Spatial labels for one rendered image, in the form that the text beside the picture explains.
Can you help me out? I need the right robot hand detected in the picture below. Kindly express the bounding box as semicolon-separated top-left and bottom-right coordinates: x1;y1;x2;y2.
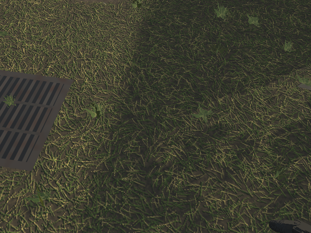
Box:
269;219;311;233

